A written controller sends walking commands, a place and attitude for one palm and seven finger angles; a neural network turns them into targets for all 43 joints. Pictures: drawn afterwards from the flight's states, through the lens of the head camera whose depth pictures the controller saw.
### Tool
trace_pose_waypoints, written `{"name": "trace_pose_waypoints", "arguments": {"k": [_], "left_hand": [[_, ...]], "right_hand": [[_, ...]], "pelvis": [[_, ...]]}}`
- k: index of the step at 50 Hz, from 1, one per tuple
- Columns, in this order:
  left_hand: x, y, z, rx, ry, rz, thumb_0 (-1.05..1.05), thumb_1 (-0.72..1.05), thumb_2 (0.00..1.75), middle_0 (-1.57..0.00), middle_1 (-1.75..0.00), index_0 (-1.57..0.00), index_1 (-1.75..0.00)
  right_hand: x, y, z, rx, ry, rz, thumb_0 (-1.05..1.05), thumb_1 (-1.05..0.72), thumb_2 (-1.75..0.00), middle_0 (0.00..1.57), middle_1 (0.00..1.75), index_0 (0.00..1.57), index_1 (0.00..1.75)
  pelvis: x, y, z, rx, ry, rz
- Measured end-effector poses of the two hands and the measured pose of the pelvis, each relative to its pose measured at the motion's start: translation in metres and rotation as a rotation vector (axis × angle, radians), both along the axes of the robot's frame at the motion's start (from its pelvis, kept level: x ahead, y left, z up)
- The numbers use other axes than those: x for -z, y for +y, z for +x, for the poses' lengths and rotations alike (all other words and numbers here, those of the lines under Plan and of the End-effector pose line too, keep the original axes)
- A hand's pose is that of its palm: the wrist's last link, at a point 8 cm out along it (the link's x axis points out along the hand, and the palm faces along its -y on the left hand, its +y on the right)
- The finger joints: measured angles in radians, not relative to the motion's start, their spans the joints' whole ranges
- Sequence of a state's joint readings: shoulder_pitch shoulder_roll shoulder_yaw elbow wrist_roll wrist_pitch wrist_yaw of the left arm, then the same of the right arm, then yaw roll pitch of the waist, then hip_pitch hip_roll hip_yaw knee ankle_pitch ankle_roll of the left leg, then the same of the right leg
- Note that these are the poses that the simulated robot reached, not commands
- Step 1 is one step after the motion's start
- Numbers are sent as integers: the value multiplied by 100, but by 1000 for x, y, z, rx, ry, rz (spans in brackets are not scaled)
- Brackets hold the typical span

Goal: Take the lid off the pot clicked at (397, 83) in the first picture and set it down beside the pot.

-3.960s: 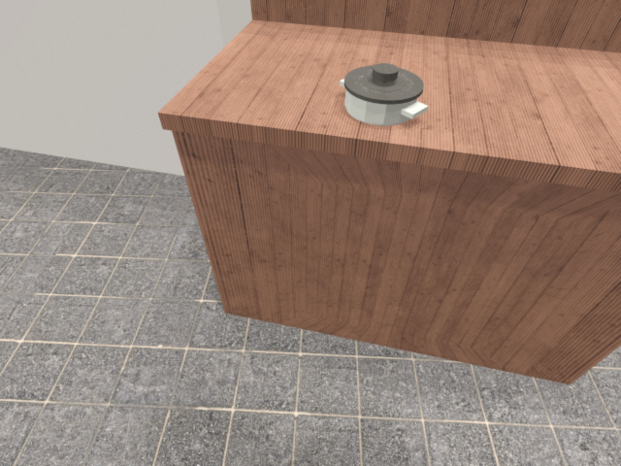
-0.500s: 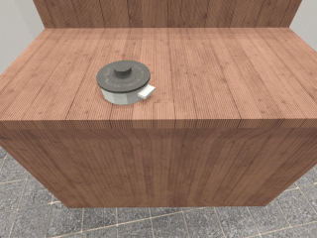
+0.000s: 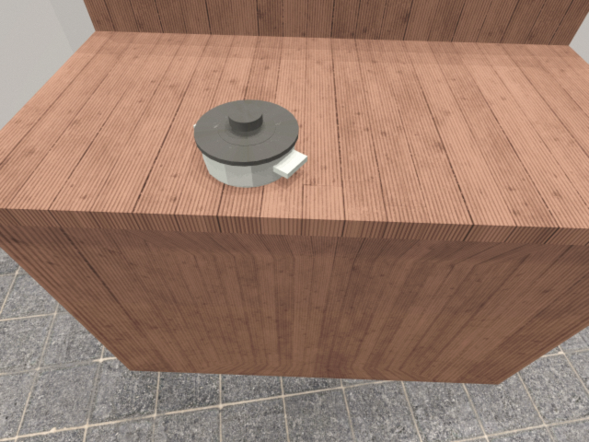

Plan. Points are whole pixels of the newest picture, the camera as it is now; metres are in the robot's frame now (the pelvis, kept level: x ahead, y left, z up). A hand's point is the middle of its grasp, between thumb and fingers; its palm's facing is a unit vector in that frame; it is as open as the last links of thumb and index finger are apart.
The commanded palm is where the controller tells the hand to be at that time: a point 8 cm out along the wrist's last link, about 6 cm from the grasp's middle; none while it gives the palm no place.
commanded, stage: look again from close up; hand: left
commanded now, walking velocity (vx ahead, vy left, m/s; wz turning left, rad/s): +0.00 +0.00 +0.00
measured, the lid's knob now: (245, 117) +0.54 +0.12 +0.16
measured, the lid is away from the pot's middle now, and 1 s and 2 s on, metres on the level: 0.00 0.00 0.00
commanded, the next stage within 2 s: shuffle to correct the standing spot in 0.60 s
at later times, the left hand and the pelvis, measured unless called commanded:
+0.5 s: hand out of the picture +0.03 +0.21 -0.17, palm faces -0.01 -0.97 -0.23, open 7.4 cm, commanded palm none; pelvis +0.00 +0.02 +0.00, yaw -1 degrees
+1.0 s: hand out of the picture +0.03 +0.18 -0.18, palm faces +0.02 -0.98 -0.20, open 7.4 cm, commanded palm none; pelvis +0.03 +0.00 -0.01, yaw +0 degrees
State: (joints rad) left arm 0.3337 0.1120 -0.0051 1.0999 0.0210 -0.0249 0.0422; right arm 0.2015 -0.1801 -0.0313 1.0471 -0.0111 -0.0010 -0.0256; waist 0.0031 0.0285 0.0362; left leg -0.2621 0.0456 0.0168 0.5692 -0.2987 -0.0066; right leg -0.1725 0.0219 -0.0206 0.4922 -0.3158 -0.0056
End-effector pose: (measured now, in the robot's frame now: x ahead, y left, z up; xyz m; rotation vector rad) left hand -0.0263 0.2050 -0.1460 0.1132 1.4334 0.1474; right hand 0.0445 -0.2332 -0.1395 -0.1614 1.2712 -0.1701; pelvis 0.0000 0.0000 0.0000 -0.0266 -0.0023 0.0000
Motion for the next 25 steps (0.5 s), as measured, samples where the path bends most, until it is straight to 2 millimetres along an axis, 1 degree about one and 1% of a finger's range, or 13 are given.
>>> {"name": "trace_pose_waypoints", "arguments": {"k": [3, 6, 10, 13, 18, 25], "left_hand": [[1, 14, 6, 3, -19, 16, 0, 91, 90, -21, -30, -20, -30], [0, 30, 17, 8, -53, 39, 0, 91, 90, -21, -30, -20, -30], [-3, 47, 31, 22, -93, 64, 0, 91, 90, -20, -30, -20, -30], [-5, 56, 40, 36, -111, 77, 0, 91, 90, -20, -30, -20, -30], [-8, 63, 50, 53, -123, 87, 0, 91, 90, -20, -30, -19, -30], [-6, 56, 53, 66, -112, 69, 0, 91, 90, -20, -30, -19, -30]], "right_hand": [[1, 13, 6, -5, -41, 9, 0, -91, -90, 19, 30, 20, 30], [3, 21, 8, -7, -61, 10, 0, -93, -90, 20, 30, 20, 30], [2, 27, 5, -8, -61, 11, -1, -94, -90, 20, 30, 20, 30], [2, 29, -1, -6, -48, 10, -1, -94, -90, 20, 30, 20, 30], [2, 30, -15, 0, -4, 11, 0, -93, -90, 20, 30, 20, 30], [1, 28, -31, 13, 53, 14, 0, -91, -90, 20, 30, 20, 30]], "pelvis": [[2, 9, 2, 3, -5, 9], [3, 17, 2, 5, -11, 12], [4, 23, 1, 10, -12, 18], [3, 26, 0, 13, -8, 22], [1, 27, -1, 14, -1, 28], [0, 24, -2, 16, 3, 31]]}}
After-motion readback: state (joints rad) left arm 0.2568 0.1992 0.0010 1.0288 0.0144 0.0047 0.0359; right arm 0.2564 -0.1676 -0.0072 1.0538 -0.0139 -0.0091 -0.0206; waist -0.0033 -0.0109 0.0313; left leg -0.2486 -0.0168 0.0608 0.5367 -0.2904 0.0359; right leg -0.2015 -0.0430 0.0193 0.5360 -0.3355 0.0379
